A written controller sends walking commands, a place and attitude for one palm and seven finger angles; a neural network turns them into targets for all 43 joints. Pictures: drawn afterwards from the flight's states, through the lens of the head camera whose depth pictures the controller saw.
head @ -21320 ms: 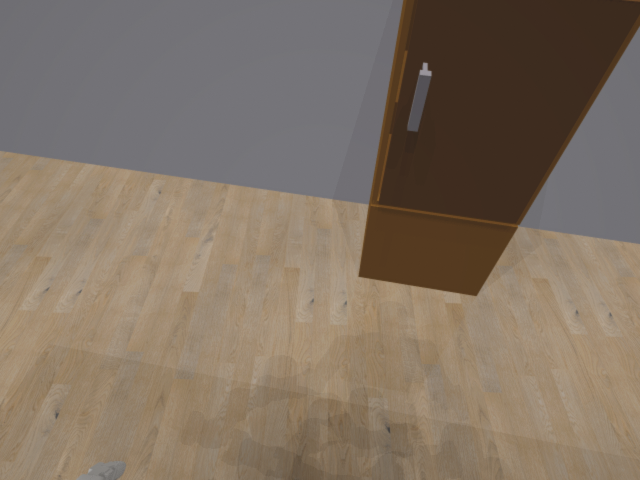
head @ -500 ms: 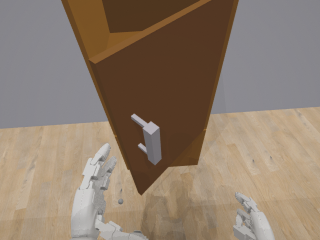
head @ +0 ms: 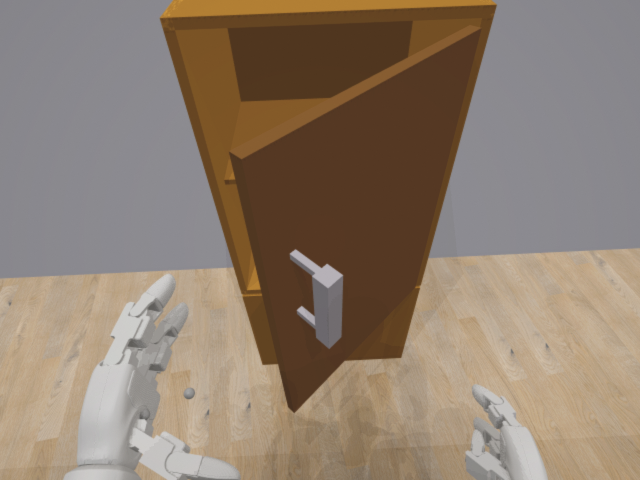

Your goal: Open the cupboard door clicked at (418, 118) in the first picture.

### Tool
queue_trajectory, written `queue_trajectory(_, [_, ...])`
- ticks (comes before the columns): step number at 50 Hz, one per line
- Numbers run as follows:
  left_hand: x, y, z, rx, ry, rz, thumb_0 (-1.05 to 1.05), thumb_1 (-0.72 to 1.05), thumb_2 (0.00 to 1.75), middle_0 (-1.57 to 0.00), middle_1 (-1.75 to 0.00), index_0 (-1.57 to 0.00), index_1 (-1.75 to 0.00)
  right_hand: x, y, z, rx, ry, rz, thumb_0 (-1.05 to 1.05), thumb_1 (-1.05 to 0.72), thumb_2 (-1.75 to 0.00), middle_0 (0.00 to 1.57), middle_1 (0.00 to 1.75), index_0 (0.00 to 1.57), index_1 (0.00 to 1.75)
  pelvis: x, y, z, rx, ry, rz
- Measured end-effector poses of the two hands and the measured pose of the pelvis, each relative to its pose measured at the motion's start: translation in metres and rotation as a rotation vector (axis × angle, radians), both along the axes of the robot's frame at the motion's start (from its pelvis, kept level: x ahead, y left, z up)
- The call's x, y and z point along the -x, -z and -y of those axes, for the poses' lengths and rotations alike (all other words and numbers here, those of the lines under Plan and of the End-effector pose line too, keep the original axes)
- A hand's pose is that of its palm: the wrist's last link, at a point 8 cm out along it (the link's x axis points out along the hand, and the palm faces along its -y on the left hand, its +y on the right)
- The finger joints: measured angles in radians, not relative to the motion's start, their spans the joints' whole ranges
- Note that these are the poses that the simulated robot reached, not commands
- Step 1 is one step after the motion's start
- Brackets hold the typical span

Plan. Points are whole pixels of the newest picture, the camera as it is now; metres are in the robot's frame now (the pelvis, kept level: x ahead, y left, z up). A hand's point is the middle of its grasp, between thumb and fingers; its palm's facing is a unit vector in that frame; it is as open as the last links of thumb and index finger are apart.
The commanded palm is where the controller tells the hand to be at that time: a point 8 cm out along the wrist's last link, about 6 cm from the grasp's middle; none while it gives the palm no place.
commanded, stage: draw the hand back to the body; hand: left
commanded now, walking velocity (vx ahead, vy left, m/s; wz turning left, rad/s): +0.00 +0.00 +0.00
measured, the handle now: (314, 299) +0.33 +0.04 +0.07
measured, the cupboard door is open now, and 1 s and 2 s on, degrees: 44 44 44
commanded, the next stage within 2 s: step back with the hand held close in 1.08 s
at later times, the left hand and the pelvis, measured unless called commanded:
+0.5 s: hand (63, 350) +0.19 +0.24 +0.17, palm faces +0.30 -0.88 -0.36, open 11.5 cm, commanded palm +0.15 +0.29 +0.20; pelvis +0.00 +0.03 +0.04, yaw -2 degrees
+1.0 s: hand (19, 319) +0.20 +0.27 +0.20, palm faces +0.41 -0.83 -0.37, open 7.5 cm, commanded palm +0.15 +0.31 +0.22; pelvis +0.01 +0.02 +0.05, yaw -2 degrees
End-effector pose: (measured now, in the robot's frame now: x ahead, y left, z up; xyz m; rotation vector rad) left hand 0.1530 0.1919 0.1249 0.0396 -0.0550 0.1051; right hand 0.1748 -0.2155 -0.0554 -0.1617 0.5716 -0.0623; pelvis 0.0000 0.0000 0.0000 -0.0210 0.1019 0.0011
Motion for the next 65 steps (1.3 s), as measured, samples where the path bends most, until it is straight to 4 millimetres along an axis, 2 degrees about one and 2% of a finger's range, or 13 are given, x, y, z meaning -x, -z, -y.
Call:
queue_trajectory(6, [0.005, -0.017, -0.021, -0.182, -0.03, -0.033, -0.01, -0.37, 0.36, -0.15, -0.3, -0.16, -0.3, -0.003, -0.01, -0.009, 0.017, 0.011, -0.002, 0.02, -0.91, -0.9, 0.2, 0.3, 0.2, 0.3, 0.0, -0.011, -0.005, 0.002, 0.008, 0.041])
queue_trajectory(10, [0.007, -0.026, -0.036, -0.245, -0.064, -0.058, -0.01, -0.25, 0.41, -0.16, -0.3, -0.16, -0.3, 0.0, -0.017, -0.014, 0.024, 0.021, -0.013, 0.02, -0.91, -0.9, 0.2, 0.3, 0.2, 0.3, 0.0, -0.02, -0.009, 0.004, 0.013, 0.072])
queue_trajectory(21, [0.002, -0.054, -0.078, -0.315, -0.171, -0.016, -0.01, 0.11, 0.56, -0.17, -0.3, -0.18, -0.31, 0.006, -0.025, -0.025, 0.041, 0.018, -0.052, 0.02, -0.91, -0.9, 0.2, 0.3, 0.2, 0.3, -0.001, -0.037, -0.023, 0.003, 0.023, 0.135])
queue_trajectory(37, [-0.007, -0.1, -0.129, -0.409, -0.327, 0.113, 0.01, 0.67, 0.8, -0.2, -0.3, -0.2, -0.31, -0.002, -0.031, -0.027, 0.05, 0.014, -0.081, 0.02, -0.91, -0.9, 0.2, 0.3, 0.21, 0.3, -0.006, -0.047, -0.029, -0.001, 0.036, 0.168])
queue_trajectory(41, [-0.008, -0.1, -0.131, -0.397, -0.346, 0.115, 0.01, 0.78, 0.85, -0.2, -0.3, -0.2, -0.31, -0.002, -0.031, -0.024, 0.049, 0.013, -0.089, 0.02, -0.91, -0.9, 0.2, 0.3, 0.2, 0.3, -0.006, -0.048, -0.029, -0.002, 0.036, 0.169])
queue_trajectory(47, [-0.008, -0.092, -0.121, -0.375, -0.318, 0.082, 0.01, 0.86, 0.89, -0.2, -0.3, -0.21, -0.31, -0.002, -0.031, -0.018, 0.056, 0.018, -0.098, 0.02, -0.91, -0.9, 0.2, 0.3, 0.2, 0.3, -0.007, -0.049, -0.025, -0.004, 0.036, 0.17])
queue_trajectory(61, [-0.006, -0.096, -0.111, -0.385, -0.327, 0.088, 0.01, 0.89, 0.9, -0.21, -0.3, -0.21, -0.31, 0.0, -0.029, -0.008, 0.044, 0.026, -0.098, 0.02, -0.91, -0.9, 0.2, 0.3, 0.2, 0.3, -0.005, -0.049, -0.014, -0.005, 0.035, 0.178])
queue_trajectory(65, [-0.01, -0.1, -0.116, -0.431, -0.323, 0.095, 0.01, 0.89, 0.9, -0.21, -0.3, -0.21, -0.31, 0.002, -0.029, -0.003, 0.044, 0.043, -0.115, 0.02, -0.91, -0.9, 0.2, 0.3, 0.21, 0.3, -0.003, -0.049, -0.012, 0.004, 0.039, 0.148])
